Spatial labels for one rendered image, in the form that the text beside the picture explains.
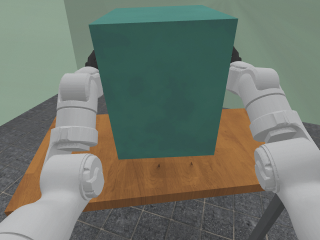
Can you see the robot right hand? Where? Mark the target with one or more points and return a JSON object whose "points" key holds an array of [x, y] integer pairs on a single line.
{"points": [[235, 56]]}

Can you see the right robot upper arm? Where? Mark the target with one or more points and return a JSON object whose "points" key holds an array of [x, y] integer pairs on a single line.
{"points": [[291, 169]]}

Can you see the left robot forearm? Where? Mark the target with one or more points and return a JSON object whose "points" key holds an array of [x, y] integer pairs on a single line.
{"points": [[77, 106]]}

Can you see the table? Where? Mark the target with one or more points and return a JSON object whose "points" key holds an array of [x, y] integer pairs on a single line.
{"points": [[144, 181]]}

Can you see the left robot upper arm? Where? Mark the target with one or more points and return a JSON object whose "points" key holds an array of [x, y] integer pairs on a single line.
{"points": [[68, 182]]}

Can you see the right robot forearm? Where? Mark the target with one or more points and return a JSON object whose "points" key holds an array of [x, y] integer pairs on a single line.
{"points": [[271, 117]]}

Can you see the robot left hand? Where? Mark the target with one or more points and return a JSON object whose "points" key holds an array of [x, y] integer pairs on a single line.
{"points": [[91, 61]]}

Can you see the carton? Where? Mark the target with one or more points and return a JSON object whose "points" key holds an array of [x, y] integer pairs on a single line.
{"points": [[164, 73]]}

